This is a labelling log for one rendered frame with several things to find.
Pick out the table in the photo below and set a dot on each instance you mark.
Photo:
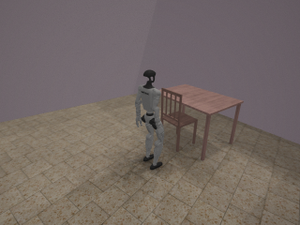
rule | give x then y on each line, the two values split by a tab
206	102

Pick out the right robot upper arm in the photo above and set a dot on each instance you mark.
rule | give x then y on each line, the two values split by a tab
156	94

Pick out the left robot upper arm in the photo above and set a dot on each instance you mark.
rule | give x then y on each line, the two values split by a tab
139	95

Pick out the chair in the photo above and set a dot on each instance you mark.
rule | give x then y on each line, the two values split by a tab
176	118

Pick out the robot left hand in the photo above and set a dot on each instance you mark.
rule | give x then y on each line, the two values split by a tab
139	119

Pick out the robot right forearm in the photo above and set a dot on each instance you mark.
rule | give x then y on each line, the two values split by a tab
156	116

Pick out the left robot shin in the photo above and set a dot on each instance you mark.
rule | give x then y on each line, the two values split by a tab
148	146

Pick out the robot torso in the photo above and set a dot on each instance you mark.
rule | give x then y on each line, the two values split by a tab
147	103

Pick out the robot right hand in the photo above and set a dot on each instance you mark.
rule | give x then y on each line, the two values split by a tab
160	130

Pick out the robot left forearm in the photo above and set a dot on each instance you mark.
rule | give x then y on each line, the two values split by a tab
138	109

